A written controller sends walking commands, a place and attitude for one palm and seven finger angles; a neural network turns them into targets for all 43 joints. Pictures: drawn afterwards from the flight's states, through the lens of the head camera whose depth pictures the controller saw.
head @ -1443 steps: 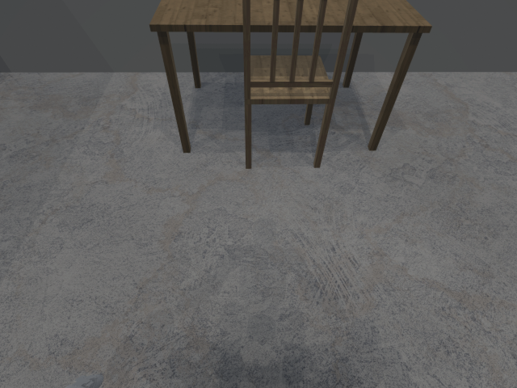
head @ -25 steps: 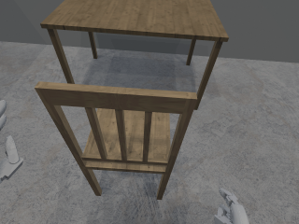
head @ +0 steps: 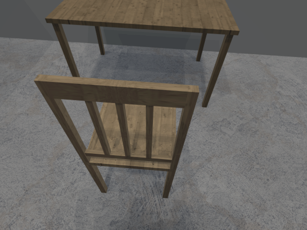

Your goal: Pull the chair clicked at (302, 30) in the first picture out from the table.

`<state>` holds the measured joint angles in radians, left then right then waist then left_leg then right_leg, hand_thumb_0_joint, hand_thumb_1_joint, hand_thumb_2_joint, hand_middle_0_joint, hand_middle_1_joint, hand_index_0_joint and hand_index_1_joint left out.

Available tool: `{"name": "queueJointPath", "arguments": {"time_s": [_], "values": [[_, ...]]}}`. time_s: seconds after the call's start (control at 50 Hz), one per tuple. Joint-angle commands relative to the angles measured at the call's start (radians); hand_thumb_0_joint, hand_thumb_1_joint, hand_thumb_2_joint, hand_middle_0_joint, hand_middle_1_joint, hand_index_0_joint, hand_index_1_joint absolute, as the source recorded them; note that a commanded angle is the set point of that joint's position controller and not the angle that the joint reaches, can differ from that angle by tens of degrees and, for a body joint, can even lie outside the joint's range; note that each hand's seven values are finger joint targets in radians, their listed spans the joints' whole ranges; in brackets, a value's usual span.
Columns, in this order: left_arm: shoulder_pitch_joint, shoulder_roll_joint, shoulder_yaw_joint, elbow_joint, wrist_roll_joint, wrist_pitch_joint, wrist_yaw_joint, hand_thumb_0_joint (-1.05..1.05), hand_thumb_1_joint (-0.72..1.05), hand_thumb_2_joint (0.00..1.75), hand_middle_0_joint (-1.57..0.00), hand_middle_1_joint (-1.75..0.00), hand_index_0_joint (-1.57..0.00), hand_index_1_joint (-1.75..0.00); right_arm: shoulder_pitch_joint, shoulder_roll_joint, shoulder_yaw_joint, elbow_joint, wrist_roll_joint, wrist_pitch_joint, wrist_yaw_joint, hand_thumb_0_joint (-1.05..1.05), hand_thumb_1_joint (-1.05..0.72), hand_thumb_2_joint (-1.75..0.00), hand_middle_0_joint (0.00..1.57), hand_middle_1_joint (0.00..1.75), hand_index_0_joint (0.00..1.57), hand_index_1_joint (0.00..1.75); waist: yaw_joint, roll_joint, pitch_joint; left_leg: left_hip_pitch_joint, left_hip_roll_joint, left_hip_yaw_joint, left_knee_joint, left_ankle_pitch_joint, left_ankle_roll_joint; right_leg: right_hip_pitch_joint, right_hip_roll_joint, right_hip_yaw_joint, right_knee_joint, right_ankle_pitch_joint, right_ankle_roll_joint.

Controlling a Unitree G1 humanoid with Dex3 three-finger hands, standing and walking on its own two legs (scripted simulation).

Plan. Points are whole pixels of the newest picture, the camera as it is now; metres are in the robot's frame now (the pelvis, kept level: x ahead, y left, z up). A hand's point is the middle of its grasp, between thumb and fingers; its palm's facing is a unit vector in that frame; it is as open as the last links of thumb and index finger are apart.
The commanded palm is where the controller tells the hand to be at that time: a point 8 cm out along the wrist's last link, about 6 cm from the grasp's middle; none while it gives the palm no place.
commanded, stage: let the arm hang, fingers relaxed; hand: left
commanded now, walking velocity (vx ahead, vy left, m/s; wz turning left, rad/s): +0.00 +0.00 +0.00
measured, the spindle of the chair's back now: (124, 132) +0.43 +0.13 -0.07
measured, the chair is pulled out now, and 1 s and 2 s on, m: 0.67 0.67 0.67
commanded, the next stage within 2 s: look to check the result in 0.68 s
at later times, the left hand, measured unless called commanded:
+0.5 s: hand out of the picture -0.01 +0.15 -0.17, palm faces +0.03 -0.98 -0.18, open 7.3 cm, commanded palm none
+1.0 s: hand out of the picture -0.01 +0.15 -0.17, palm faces +0.04 -0.98 -0.19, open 7.4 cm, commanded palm none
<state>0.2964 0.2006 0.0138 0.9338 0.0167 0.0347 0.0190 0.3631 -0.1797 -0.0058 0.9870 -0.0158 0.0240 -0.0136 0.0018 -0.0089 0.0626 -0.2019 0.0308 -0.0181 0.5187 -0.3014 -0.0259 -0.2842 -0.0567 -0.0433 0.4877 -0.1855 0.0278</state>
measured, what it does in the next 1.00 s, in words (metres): stands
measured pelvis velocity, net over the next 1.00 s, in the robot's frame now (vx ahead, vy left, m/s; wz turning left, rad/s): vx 0.00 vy -0.01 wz -0.01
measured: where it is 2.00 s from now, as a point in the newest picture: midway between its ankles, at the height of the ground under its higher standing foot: outside the picture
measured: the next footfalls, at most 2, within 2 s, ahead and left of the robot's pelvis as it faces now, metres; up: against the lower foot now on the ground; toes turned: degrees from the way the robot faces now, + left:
none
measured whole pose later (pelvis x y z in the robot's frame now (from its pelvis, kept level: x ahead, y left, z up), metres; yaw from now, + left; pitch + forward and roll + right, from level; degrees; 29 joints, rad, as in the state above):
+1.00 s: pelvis +0.00 -0.01 +0.00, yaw +0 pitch -1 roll +1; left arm 0.30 0.13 0.01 1.06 0.01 0.02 0.02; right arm 0.38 -0.11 0.00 1.07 -0.01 -0.01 -0.03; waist 0.01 0.01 0.04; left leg -0.18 0.04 -0.02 0.47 -0.27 -0.04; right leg -0.29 -0.05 -0.04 0.49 -0.18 0.01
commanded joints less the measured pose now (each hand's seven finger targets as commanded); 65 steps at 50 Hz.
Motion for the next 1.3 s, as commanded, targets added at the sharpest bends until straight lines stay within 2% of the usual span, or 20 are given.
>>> {"name": "queueJointPath", "arguments": {"time_s": [0.0, 0.02, 0.1, 0.12, 0.18, 0.22, 0.3, 0.42, 0.5, 0.52, 0.6, 0.64, 0.7, 0.74, 0.8, 0.92, 1.0, 1.02, 1.12, 1.28], "values": [[0.029, 0.094, 0.014, -0.003, -0.003, -0.024, 0.004, 0.00, 0.90, 0.90, -0.20, -0.30, -0.20, -0.30, 0.070, -0.077, -0.018, -0.023, -0.001, -0.030, -0.005, 0.00, -0.90, -0.90, 0.20, 0.30, 0.20, 0.30, -0.004, 0.033, -0.013, -0.092, 0.035, -0.049, -0.139, 0.004, 0.061, 0.061, -0.044, 0.076, -0.118, -0.105, -0.070], [0.028, 0.094, 0.011, 0.011, -0.003, -0.022, 0.004, 0.00, 0.90, 0.90, -0.20, -0.30, -0.20, -0.30, 0.069, -0.073, -0.018, -0.016, 0.000, -0.026, -0.007, 0.00, -0.90, -0.90, 0.20, 0.30, 0.20, 0.30, -0.001, 0.030, 0.033, -0.108, 0.035, -0.050, -0.146, -0.007, 0.065, 0.041, -0.040, 0.070, -0.130, -0.115, -0.073], [0.044, 0.092, 0.009, 0.049, -0.006, -0.022, 0.006, 0.00, 0.90, 0.90, -0.20, -0.30, -0.20, -0.30, 0.121, -0.064, -0.016, 0.015, 0.000, -0.028, -0.007, 0.00, -0.90, -0.90, 0.20, 0.30, 0.20, 0.30, -0.007, -0.022, 0.000, -0.087, 0.032, -0.041, -0.134, -0.014, 0.065, 0.033, -0.046, 0.078, -0.132, -0.156, -0.073], [0.047, 0.087, 0.007, 0.057, -0.007, -0.021, 0.007, 0.00, 0.90, 0.90, -0.20, -0.30, -0.20, -0.30, 0.115, -0.060, -0.015, 0.023, 0.001, -0.027, -0.010, 0.00, -0.90, -0.90, 0.20, 0.30, 0.20, 0.30, -0.002, 0.010, 0.035, -0.098, 0.033, -0.042, -0.144, -0.012, 0.068, 0.020, -0.039, 0.077, -0.139, -0.148, -0.077], [0.061, 0.082, 0.008, 0.075, -0.007, -0.025, 0.009, 0.00, 0.90, 0.90, -0.20, -0.30, -0.20, -0.30, 0.138, -0.049, -0.012, 0.037, 0.003, -0.033, -0.010, 0.00, -0.90, -0.90, 0.20, 0.30, 0.20, 0.30, -0.004, -0.013, -0.015, -0.082, 0.033, -0.035, -0.131, 0.018, 0.063, 0.046, -0.046, 0.079, -0.125, -0.125, -0.076], [0.064, 0.070, 0.005, 0.086, -0.007, -0.024, 0.010, 0.00, 0.90, 0.90, -0.20, -0.30, -0.20, -0.30, 0.126, -0.042, -0.011, 0.046, 0.004, -0.032, -0.014, 0.00, -0.90, -0.90, 0.20, 0.30, 0.20, 0.30, 0.001, 0.012, 0.040, -0.094, 0.038, -0.037, -0.144, 0.027, 0.066, 0.018, -0.040, 0.070, -0.128, -0.111, -0.079], [0.077, 0.056, 0.009, 0.094, -0.005, -0.027, 0.013, 0.00, 0.90, 0.90, -0.20, -0.30, -0.20, -0.30, 0.136, -0.026, -0.010, 0.055, 0.004, -0.036, -0.014, 0.00, -0.90, -0.90, 0.20, 0.30, 0.20, 0.30, -0.001, -0.014, 0.006, -0.080, 0.033, -0.032, -0.134, 0.038, 0.062, 0.032, -0.046, 0.075, -0.120, -0.105, -0.075], [0.080, 0.040, 0.009, 0.100, -0.004, -0.028, 0.016, 0.00, 0.90, 0.90, -0.20, -0.30, -0.20, -0.30, 0.113, -0.008, -0.012, 0.061, 0.004, -0.037, -0.018, 0.00, -0.90, -0.90, 0.20, 0.30, 0.20, 0.30, 0.003, 0.050, 0.046, -0.089, 0.038, -0.031, -0.151, 0.044, 0.061, 0.017, -0.035, 0.072, -0.118, -0.075, -0.077], [0.078, 0.037, 0.014, 0.098, -0.003, -0.030, 0.015, 0.00, 0.90, 0.90, -0.20, -0.30, -0.20, -0.30, 0.121, -0.002, -0.013, 0.057, 0.003, -0.037, -0.017, 0.00, -0.90, -0.90, 0.20, 0.30, 0.20, 0.30, -0.002, 0.001, 0.030, -0.088, 0.034, -0.024, -0.139, 0.028, 0.057, 0.025, -0.042, 0.078, -0.124, -0.097, -0.073], [0.075, 0.034, 0.012, 0.097, -0.003, -0.028, 0.015, 0.00, 0.90, 0.90, -0.20, -0.30, -0.20, -0.30, 0.110, -0.001, -0.014, 0.058, 0.003, -0.034, -0.019, 0.00, -0.90, -0.90, 0.20, 0.30, 0.20, 0.30, -0.001, 0.024, 0.068, -0.092, 0.035, -0.027, -0.150, 0.022, 0.060, 0.001, -0.036, 0.073, -0.132, -0.101, -0.076], [0.078, 0.033, 0.017, 0.090, -0.002, -0.028, 0.014, 0.00, 0.90, 0.90, -0.20, -0.30, -0.20, -0.30, 0.119, -0.003, -0.014, 0.057, 0.002, -0.038, -0.017, 0.00, -0.90, -0.90, 0.20, 0.30, 0.20, 0.30, -0.003, -0.004, 0.029, -0.083, 0.036, -0.029, -0.145, 0.020, 0.060, 0.015, -0.039, 0.076, -0.123, -0.105, -0.072], [0.078, 0.033, 0.016, 0.089, -0.001, -0.028, 0.014, 0.00, 0.90, 0.90, -0.20, -0.30, -0.20, -0.30, 0.114, -0.005, -0.014, 0.055, 0.002, -0.039, -0.018, 0.00, -0.90, -0.90, 0.20, 0.30, 0.20, 0.30, 0.000, 0.029, 0.045, -0.095, 0.041, -0.031, -0.155, 0.019, 0.062, 0.015, -0.037, 0.072, -0.121, -0.093, -0.072], [0.076, 0.037, 0.017, 0.089, -0.002, -0.030, 0.014, 0.00, 0.90, 0.90, -0.20, -0.30, -0.20, -0.30, 0.116, -0.007, -0.014, 0.057, 0.003, -0.040, -0.016, 0.00, -0.90, -0.90, 0.20, 0.30, 0.20, 0.30, -0.001, -0.016, 0.015, -0.076, 0.034, -0.025, -0.140, 0.041, 0.058, 0.030, -0.044, 0.073, -0.121, -0.089, -0.072], [0.074, 0.033, 0.016, 0.088, -0.003, -0.029, 0.014, 0.00, 0.90, 0.90, -0.20, -0.30, -0.20, -0.30, 0.114, -0.006, -0.014, 0.058, 0.002, -0.039, -0.019, 0.00, -0.90, -0.90, 0.20, 0.30, 0.20, 0.30, -0.001, 0.027, 0.047, -0.090, 0.041, -0.031, -0.153, 0.037, 0.059, 0.018, -0.037, 0.072, -0.120, -0.085, -0.074], [0.078, 0.032, 0.018, 0.089, -0.004, -0.032, 0.014, 0.00, 0.90, 0.90, -0.20, -0.30, -0.20, -0.30, 0.119, -0.007, -0.011, 0.059, 0.004, -0.047, -0.020, 0.00, -0.90, -0.90, 0.20, 0.30, 0.20, 0.30, 0.002, 0.035, -0.005, -0.076, 0.047, -0.037, -0.155, 0.089, 0.059, 0.063, -0.038, 0.065, -0.095, -0.018, -0.074], [0.068, 0.029, 0.013, 0.097, -0.005, -0.028, 0.015, 0.00, 0.90, 0.90, -0.20, -0.30, -0.20, -0.30, 0.106, -0.006, -0.012, 0.064, 0.005, -0.041, -0.022, 0.00, -0.90, -0.90, 0.20, 0.30, 0.20, 0.30, 0.004, 0.026, 0.055, -0.091, 0.047, -0.035, -0.167, 0.059, 0.059, 0.039, -0.034, 0.063, -0.113, -0.041, -0.077], [0.074, 0.035, 0.016, 0.098, -0.004, -0.030, 0.014, 0.00, 0.90, 0.90, -0.20, -0.30, -0.20, -0.30, 0.116, -0.007, -0.011, 0.064, 0.004, -0.040, -0.019, 0.00, -0.90, -0.90, 0.20, 0.30, 0.20, 0.30, 0.002, 0.006, 0.014, -0.075, 0.038, -0.028, -0.153, 0.041, 0.057, 0.047, -0.042, 0.073, -0.116, -0.074, -0.074], [0.068, 0.032, 0.015, 0.097, -0.004, -0.028, 0.015, 0.00, 0.90, 0.90, -0.20, -0.30, -0.20, -0.30, 0.109, -0.003, -0.012, 0.067, 0.004, -0.036, -0.020, 0.00, -0.90, -0.90, 0.20, 0.30, 0.20, 0.30, 0.002, 0.008, 0.059, -0.090, 0.039, -0.029, -0.160, 0.025, 0.059, 0.025, -0.036, 0.071, -0.129, -0.088, -0.078], [0.065, 0.034, 0.017, 0.096, -0.004, -0.026, 0.015, 0.00, 0.90, 0.90, -0.20, -0.30, -0.20, -0.30, 0.115, 0.000, -0.012, 0.070, 0.002, -0.035, -0.019, 0.00, -0.90, -0.90, 0.20, 0.30, 0.20, 0.30, 0.001, 0.017, 0.065, -0.099, 0.036, -0.031, -0.163, 0.001, 0.061, 0.014, -0.034, 0.072, -0.132, -0.122, -0.078], [0.072, 0.029, 0.019, 0.095, -0.005, -0.031, 0.015, 0.00, 0.90, 0.90, -0.20, -0.30, -0.20, -0.30, 0.121, -0.002, -0.010, 0.068, 0.004, -0.044, -0.021, 0.00, -0.90, -0.90, 0.20, 0.30, 0.20, 0.30, 0.001, 0.009, 0.004, -0.080, 0.044, -0.035, -0.154, 0.069, 0.057, 0.061, -0.040, 0.063, -0.103, -0.040, -0.075]]}}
